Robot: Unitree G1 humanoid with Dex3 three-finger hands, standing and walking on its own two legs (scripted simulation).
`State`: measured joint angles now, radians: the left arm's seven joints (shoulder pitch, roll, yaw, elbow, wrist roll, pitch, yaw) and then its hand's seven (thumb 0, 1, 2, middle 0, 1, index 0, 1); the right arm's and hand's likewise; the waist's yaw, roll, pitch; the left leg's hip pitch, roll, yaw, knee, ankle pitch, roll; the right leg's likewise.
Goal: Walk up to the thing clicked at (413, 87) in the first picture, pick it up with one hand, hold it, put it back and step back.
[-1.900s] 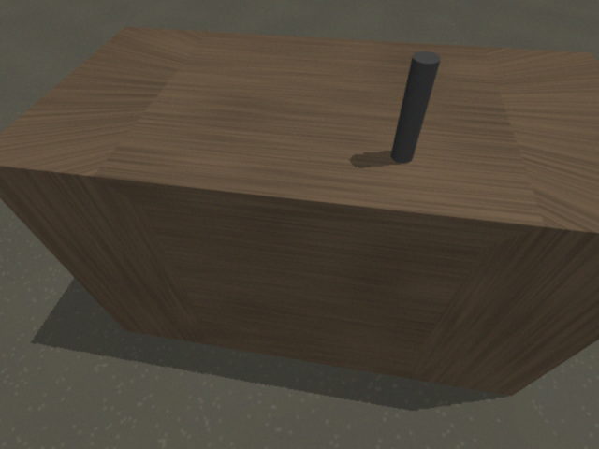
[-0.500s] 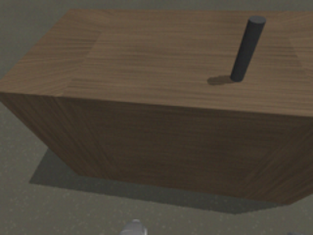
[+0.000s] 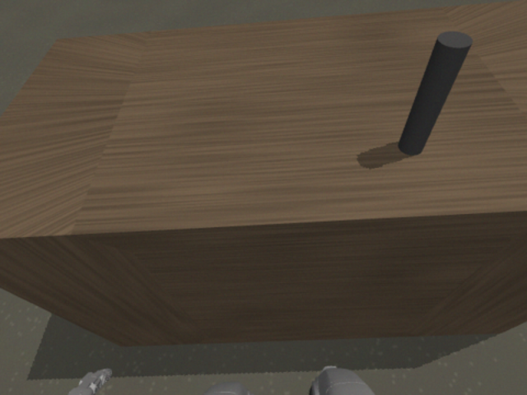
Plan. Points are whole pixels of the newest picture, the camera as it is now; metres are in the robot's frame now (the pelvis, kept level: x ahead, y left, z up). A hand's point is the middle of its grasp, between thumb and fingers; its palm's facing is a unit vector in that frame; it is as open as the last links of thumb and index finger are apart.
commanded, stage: walk up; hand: right
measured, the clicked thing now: (429, 101) +0.49 -0.25 +0.15
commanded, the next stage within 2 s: stand in 1.88 s
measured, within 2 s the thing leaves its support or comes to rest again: neither
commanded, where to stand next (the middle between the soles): +0.07 +0.00 m, yaw -6 degrees
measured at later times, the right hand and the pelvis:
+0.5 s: hand out of the picture +0.05 -0.25 -0.12, palm faces +0.06 +0.87 -0.48, open 7.4 cm; pelvis +0.01 +0.04 +0.00, yaw -7 degrees
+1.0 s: hand out of the picture +0.03 -0.24 -0.14, palm faces +0.08 +0.93 -0.36, open 7.4 cm; pelvis +0.00 +0.03 +0.02, yaw -7 degrees
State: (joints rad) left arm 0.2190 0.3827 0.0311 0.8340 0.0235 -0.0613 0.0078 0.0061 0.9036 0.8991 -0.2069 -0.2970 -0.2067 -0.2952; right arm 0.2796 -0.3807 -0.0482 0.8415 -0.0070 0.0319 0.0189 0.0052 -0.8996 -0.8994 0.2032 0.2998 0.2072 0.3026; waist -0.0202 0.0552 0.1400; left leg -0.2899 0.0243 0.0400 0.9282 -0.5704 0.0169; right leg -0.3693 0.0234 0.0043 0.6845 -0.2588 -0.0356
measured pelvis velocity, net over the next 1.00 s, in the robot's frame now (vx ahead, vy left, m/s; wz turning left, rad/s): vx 0.00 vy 0.03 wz -0.12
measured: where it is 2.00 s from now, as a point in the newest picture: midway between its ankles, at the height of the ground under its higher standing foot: outside the picture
